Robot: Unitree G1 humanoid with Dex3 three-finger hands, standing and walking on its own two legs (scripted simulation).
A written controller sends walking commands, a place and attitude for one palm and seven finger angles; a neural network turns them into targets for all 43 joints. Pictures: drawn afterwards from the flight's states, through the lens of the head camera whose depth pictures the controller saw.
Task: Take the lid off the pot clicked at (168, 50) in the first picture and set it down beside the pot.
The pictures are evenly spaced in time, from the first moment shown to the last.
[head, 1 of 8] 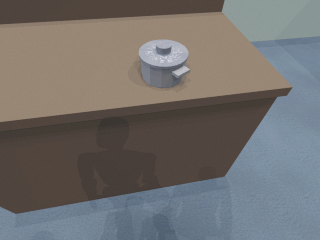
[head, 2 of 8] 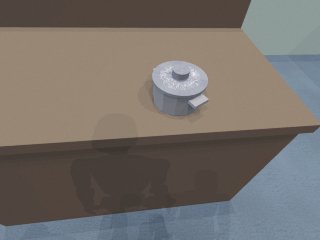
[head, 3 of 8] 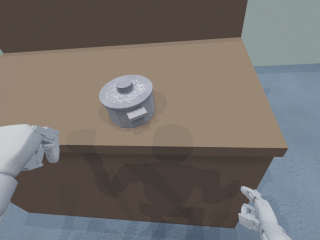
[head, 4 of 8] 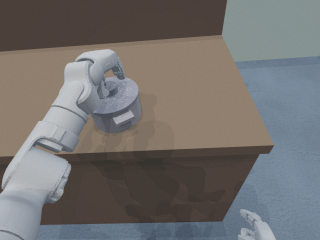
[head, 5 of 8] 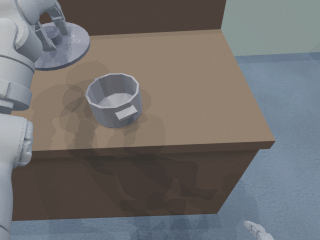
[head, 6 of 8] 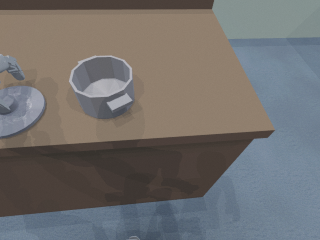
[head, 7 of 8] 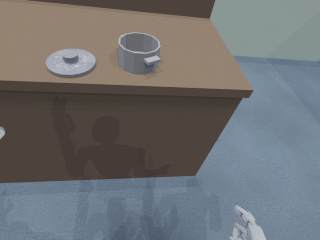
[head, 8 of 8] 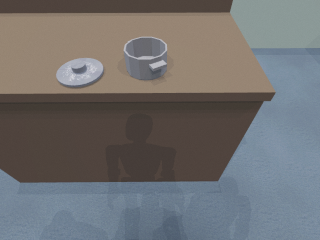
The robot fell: no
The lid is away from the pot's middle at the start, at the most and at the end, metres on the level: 0.00 0.25 0.24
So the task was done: yes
